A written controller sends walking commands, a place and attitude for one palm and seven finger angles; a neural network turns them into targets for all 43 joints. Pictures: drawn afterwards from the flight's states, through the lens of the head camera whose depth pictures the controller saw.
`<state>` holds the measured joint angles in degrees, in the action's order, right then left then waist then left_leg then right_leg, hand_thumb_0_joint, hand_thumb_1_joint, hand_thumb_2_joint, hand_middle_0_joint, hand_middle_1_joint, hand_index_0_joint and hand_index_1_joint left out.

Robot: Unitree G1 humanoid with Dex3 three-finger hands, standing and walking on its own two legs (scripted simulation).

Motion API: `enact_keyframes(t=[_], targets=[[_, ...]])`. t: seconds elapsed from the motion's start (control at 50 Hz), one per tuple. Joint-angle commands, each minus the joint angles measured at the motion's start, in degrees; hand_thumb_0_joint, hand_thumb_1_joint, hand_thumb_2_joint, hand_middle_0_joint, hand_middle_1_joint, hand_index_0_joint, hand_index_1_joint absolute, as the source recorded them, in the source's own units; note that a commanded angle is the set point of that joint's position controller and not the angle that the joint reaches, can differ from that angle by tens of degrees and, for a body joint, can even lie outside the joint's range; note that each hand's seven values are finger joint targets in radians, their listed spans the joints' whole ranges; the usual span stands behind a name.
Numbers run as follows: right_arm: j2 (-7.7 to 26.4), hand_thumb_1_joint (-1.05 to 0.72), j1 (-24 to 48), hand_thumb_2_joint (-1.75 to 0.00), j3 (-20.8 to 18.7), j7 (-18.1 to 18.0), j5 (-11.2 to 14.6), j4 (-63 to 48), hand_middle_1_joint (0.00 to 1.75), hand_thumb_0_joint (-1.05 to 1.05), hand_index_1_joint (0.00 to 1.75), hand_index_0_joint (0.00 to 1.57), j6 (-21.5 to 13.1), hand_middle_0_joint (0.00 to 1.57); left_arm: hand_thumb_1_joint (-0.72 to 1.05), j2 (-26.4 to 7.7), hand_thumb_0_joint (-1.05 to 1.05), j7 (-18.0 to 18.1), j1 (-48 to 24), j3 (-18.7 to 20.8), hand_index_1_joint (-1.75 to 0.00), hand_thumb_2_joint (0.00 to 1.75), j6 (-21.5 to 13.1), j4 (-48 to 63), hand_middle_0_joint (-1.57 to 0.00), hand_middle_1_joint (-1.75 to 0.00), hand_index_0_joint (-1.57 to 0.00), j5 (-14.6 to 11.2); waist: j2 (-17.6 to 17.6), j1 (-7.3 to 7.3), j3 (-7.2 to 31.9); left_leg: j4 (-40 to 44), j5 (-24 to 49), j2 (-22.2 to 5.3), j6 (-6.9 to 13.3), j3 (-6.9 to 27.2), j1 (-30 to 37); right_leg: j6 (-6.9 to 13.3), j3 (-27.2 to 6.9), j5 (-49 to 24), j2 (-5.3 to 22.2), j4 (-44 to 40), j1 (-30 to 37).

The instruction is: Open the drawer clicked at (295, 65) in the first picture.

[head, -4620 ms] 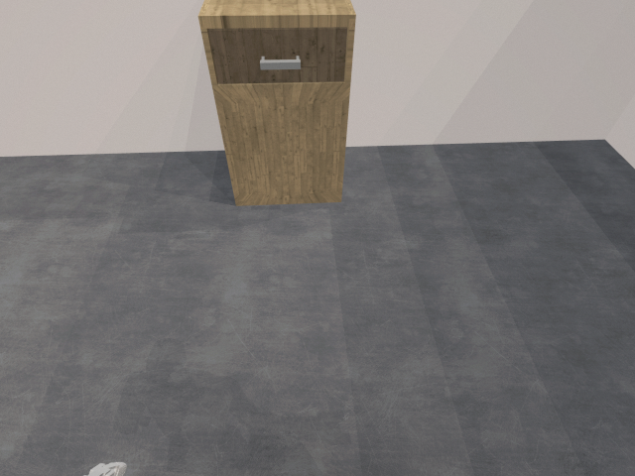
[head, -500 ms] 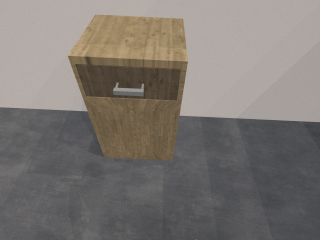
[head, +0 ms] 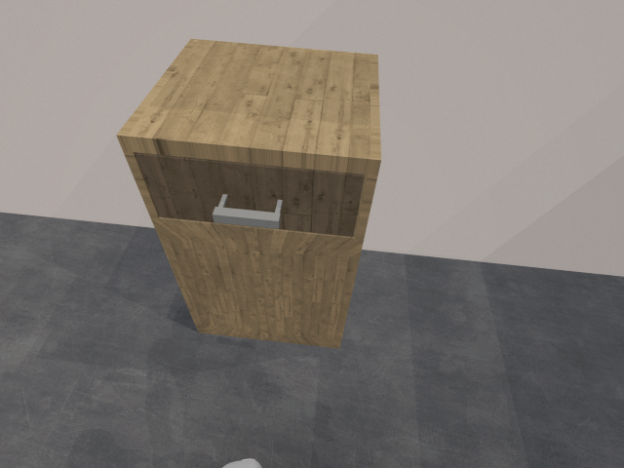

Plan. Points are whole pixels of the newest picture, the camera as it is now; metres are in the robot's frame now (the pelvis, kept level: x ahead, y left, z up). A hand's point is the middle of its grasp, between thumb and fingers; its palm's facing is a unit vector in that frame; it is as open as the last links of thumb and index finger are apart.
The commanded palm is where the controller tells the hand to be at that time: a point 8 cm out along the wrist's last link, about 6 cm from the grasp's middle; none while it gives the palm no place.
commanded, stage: come to a stop and stand still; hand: left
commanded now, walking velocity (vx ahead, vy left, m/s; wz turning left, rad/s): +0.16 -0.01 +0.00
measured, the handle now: (249, 209) +0.60 +0.18 -0.09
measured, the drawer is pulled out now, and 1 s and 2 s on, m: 0.00 0.00 0.00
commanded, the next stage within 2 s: look again from close up in 1.28 s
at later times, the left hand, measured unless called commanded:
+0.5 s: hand (208, 458) +0.16 +0.17 -0.17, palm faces -0.01 -0.96 -0.29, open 7.4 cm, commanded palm none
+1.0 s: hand out of the picture +0.06 +0.16 -0.16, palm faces +0.07 -0.96 -0.27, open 7.4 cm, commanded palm none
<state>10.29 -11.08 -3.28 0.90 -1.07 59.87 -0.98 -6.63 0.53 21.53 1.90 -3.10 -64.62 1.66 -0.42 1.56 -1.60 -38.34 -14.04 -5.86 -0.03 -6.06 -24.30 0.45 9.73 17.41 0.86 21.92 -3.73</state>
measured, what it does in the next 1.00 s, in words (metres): steps on the spot: left foot, then right foot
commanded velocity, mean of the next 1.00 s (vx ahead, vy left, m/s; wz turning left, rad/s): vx -0.08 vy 0.04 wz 0.00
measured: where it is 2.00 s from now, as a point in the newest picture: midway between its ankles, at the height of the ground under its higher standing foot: outside the picture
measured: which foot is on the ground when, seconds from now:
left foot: up 0.00-0.02, down 0.04-0.48, up 0.50-1.00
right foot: down 0.00-0.06, up 0.08-0.46, down 0.48-1.00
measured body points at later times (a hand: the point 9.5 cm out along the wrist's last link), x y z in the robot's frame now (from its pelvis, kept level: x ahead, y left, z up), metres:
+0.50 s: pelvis +0.08 -0.04 -0.01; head +0.11 -0.06 +0.44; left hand +0.16 +0.22 -0.15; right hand +0.11 -0.27 -0.18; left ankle +0.09 +0.11 -0.74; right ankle +0.09 -0.14 -0.74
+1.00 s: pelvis +0.04 -0.04 +0.01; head +0.06 -0.06 +0.46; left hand +0.06 +0.21 -0.14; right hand +0.10 -0.29 -0.15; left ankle +0.00 +0.12 -0.72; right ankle +0.09 -0.14 -0.74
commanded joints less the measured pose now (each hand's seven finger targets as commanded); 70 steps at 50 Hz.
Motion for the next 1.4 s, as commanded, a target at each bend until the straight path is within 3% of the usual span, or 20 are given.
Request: enact_keyframes(t=[0.0, 0.04, 0.12, 0.18, 0.32, 0.42, 0.44, 0.46, 0.48, 0.64, 0.88, 0.96, 1.0, 1.02, 1.06, 1.22, 1.26, 1.34, 1.36, 1.38], targets=[[4.28, -0.90, -10.79, -0.90, 0.02, -0.65, -0.41, 0.40, 0.30, 0.00, 0.30, 0.20, -2.08, 0.20, 0.90, -7.38, 0.00, 0.38, 1.69, 1.37, -0.30, 0.90, 0.18, 1.88, -0.20, -0.30, -0.20, -0.55, -2.10, -5.13, -0.37, 12.27, 5.07, 0.57, 1.45, 1.10, 21.28, 4.34, -5.35, -9.93, 8.97, 7.81, -12.99], [12.52, -0.90, -19.10, -0.90, -1.37, -1.78, -0.56, 1.65, 0.30, 0.00, 0.30, 0.20, -1.73, 0.20, 0.90, -4.35, 0.00, -0.01, 1.93, 0.75, -0.30, 0.90, 0.02, 4.42, -0.20, -0.30, -0.20, -0.72, -17.01, -6.69, 3.96, 22.34, 10.79, -18.57, 10.85, 25.88, 28.88, 0.93, -1.54, 17.69, -0.37, 34.50, -26.55], [4.49, -0.90, -4.64, -0.90, 1.51, -3.26, -0.16, -1.55, 0.30, 0.00, 0.30, 0.20, -1.89, 0.20, 0.90, -2.82, 0.00, 0.43, 0.32, 0.35, -0.30, 0.90, 1.77, 1.93, -0.20, -0.30, -0.20, -0.96, -3.32, -1.20, -0.57, 23.18, 29.75, -13.42, 8.97, 11.77, 13.28, -0.87, -9.80, 6.84, 5.93, 36.35, -20.67], [5.53, -0.90, -3.02, -0.90, 1.17, -4.10, 0.32, -1.12, 0.30, 0.00, 0.30, 0.20, -1.24, 0.20, 0.90, -3.38, 0.00, 0.98, 2.50, 0.27, -0.30, 0.90, 4.07, 1.25, -0.20, -0.30, -0.20, -0.97, -3.80, -0.43, 2.42, 20.71, 43.96, -12.39, 8.54, 6.40, 15.06, -2.53, -8.52, 4.16, 4.55, 29.37, -15.88], [8.68, -0.90, -1.94, -0.90, -1.26, -4.02, -0.26, -1.87, 0.30, 0.00, 0.30, 0.20, 1.23, 0.20, 0.90, -6.15, 0.00, 0.99, -3.99, 1.89, -0.30, 0.90, 6.14, 7.39, -0.20, -0.30, -0.20, -0.49, -9.32, -1.57, 1.90, 17.60, 40.82, -13.08, 9.49, 5.24, 16.95, -1.95, -8.00, 5.56, 2.68, 28.62, -19.75], [8.85, -0.90, -0.68, -0.90, -2.07, -2.80, -0.21, -2.71, 0.30, 0.00, 0.30, 0.20, 2.25, 0.20, 0.90, -7.51, 0.00, 0.94, -2.90, 2.33, -0.30, 0.90, 4.39, 8.34, -0.20, -0.30, -0.20, -0.52, -7.98, 0.12, 3.02, 10.80, 25.08, -8.82, 4.76, 3.72, 13.62, -1.37, -5.36, -7.88, 1.89, 7.02, -8.58], [6.75, -0.90, -1.85, -0.90, -1.88, -2.34, 0.22, -2.83, 0.30, 0.00, 0.30, 0.20, 2.33, 0.20, 0.90, -10.54, 0.00, 1.17, -1.98, 2.58, -0.30, 0.90, 3.60, 8.34, -0.20, -0.30, -0.20, -0.18, -0.68, 0.43, 4.32, 4.23, 12.59, -4.29, 1.23, 0.63, 11.22, -0.97, -9.91, -20.65, 6.49, 0.75, -4.79], [2.50, -0.90, -4.64, -0.90, -1.11, -1.81, 0.54, -3.81, 0.30, 0.00, 0.30, 0.20, 2.46, 0.20, 0.90, -15.59, 0.00, 1.62, -4.08, 3.14, -0.30, 0.90, 2.82, 8.95, -0.20, -0.30, -0.20, 0.35, 14.21, -1.40, 4.47, -4.30, -10.70, 3.28, -1.92, -2.48, 1.99, 3.74, -23.30, -40.14, 18.26, -0.25, -1.05], [3.36, -0.90, -3.11, -0.90, -1.24, -2.27, 0.60, -4.47, 0.30, 0.00, 0.30, 0.20, 3.60, 0.20, 0.90, -16.59, 0.00, 1.54, -2.19, 3.03, -0.30, 0.90, 3.12, 9.37, -0.20, -0.30, -0.20, -0.28, 12.02, 1.19, 5.51, -13.04, -22.11, 4.54, -1.47, 3.88, 3.63, 8.84, -24.19, -47.64, 23.67, -1.08, -4.80], [6.43, -0.90, -2.49, -0.90, -1.78, -1.27, -0.33, -3.95, 0.30, 0.00, 0.30, 0.20, 5.28, 0.20, 0.90, -14.22, 0.00, 2.61, -8.90, 3.47, -0.30, 0.90, 3.03, 11.26, -0.20, -0.30, -0.20, -0.60, 8.58, 0.06, 3.39, -29.21, -7.49, 4.91, -3.73, 9.97, -5.49, 8.75, -18.50, -30.08, 18.74, -2.64, -2.38], [5.34, -0.90, -2.13, -0.90, -0.15, -0.78, 0.29, -4.54, 0.30, 0.00, 0.30, 0.20, 3.57, 0.20, 0.90, -15.54, 0.00, 1.14, -6.85, 3.54, -0.30, 0.90, 3.59, 9.56, -0.20, -0.30, -0.20, 0.41, 12.24, 1.37, 1.94, -2.83, -10.15, 4.49, -1.57, 4.66, 5.65, 8.13, -20.48, 1.57, 15.69, -11.09, -7.54], [3.97, -0.90, -9.23, -0.90, 0.76, -1.41, 0.51, -1.76, 0.30, 0.00, 0.30, 0.20, 2.40, 0.20, 0.90, -14.52, 0.00, 1.13, -8.62, 3.17, -0.30, 0.90, 4.08, 7.84, -0.20, -0.30, -0.20, -0.16, 10.12, -1.90, 3.46, 13.91, -2.31, 5.36, -0.43, 2.52, 17.43, 4.92, -17.31, 4.80, 12.13, -8.84, -12.44], [6.22, -0.90, -10.88, -0.90, 0.84, -1.80, 0.00, -0.83, 0.30, 0.00, 0.30, 0.20, 1.72, 0.20, 0.90, -10.65, 0.00, 0.93, -7.92, 2.04, -0.30, 0.90, 4.52, 7.15, -0.20, -0.30, -0.20, -0.94, -0.65, -2.15, 0.90, 22.31, -6.26, -0.19, 1.80, 10.00, 18.55, 1.34, -13.08, 8.94, 6.38, -2.37, -19.12], [8.83, -0.90, -9.25, -0.90, 0.61, -1.98, -0.44, -1.86, 0.30, 0.00, 0.30, 0.20, 1.66, 0.20, 0.90, -8.20, 0.00, 0.66, -6.90, 1.54, -0.30, 0.90, 4.60, 7.32, -0.20, -0.30, -0.20, -1.16, -7.60, -1.31, -1.44, 28.10, -15.30, -6.78, 4.00, 17.36, 11.38, -0.03, -8.41, 5.24, 3.17, 3.20, -18.23], [9.80, -0.90, -2.21, -0.90, 0.89, -2.32, -0.30, -3.16, 0.30, 0.00, 0.30, 0.20, 1.54, 0.20, 0.90, -7.02, 0.00, 0.45, -6.40, 1.08, -0.30, 0.90, 4.82, 5.91, -0.20, -0.30, -0.20, -0.35, -14.98, 0.89, -4.22, 34.27, -22.77, -9.13, 5.79, 20.77, -1.62, -0.90, -5.99, 1.26, 1.85, 11.82, -11.45], [4.44, -0.90, -7.80, -0.90, 2.29, -3.54, 0.89, 1.67, 0.30, 0.00, 0.30, 0.20, -0.38, 0.20, 0.90, -7.91, 0.00, 0.94, -1.00, -0.76, -0.30, 0.90, 2.63, 0.02, -0.20, -0.30, -0.20, -1.01, -1.98, -0.67, 1.19, 17.22, 17.60, -0.43, 2.24, 8.29, 14.75, 0.00, -11.60, -20.76, 5.90, 0.71, -4.70], [4.34, -0.90, -8.88, -0.90, 2.20, -3.56, 0.96, 2.72, 0.30, 0.00, 0.30, 0.20, -0.01, 0.20, 0.90, -7.98, 0.00, 1.29, -1.63, -0.64, -0.30, 0.90, 2.14, -0.65, -0.20, -0.30, -0.20, -1.31, 6.46, -1.39, 4.12, 15.69, 17.54, -0.42, 1.05, 7.35, 16.89, 0.95, -12.10, -27.35, 5.90, 2.42, -3.39], [3.28, -0.90, -9.05, -0.90, 2.66, -3.68, 0.88, 4.18, 0.30, 0.00, 0.30, 0.20, -0.22, 0.20, 0.90, -6.84, 0.00, 1.56, -2.36, -0.91, -0.30, 0.90, 2.30, -0.72, -0.20, -0.30, -0.20, -1.36, 1.98, -1.23, 1.93, 17.50, 14.61, -0.49, 0.99, 7.09, 16.52, 0.72, -11.70, -22.38, 5.69, 1.26, -4.13], [11.78, -0.90, -6.37, -0.90, 1.19, -2.72, 0.53, -2.11, 0.30, 0.00, 0.30, 0.20, 0.05, 0.20, 0.90, -16.68, 0.00, 1.30, -4.71, -1.15, -0.30, 0.90, 1.31, 5.71, -0.20, -0.30, -0.20, -0.14, 6.71, -2.93, -6.52, 18.02, 6.99, 1.75, 0.21, 8.87, 12.25, 1.19, -11.35, -8.30, 2.50, 2.12, -9.39], [10.89, -0.90, -6.10, -0.90, 0.96, -3.13, -0.33, -3.78, 0.30, 0.00, 0.30, 0.20, -1.49, 0.20, 0.90, -11.25, 0.00, 1.67, -3.77, -0.10, -0.30, 0.90, 1.14, 5.78, -0.20, -0.30, -0.20, -0.57, 0.15, -1.69, -1.67, 14.85, 6.52, 0.06, 1.37, 8.64, 9.74, 1.37, -12.18, -7.45, 4.53, 4.86, -7.43]])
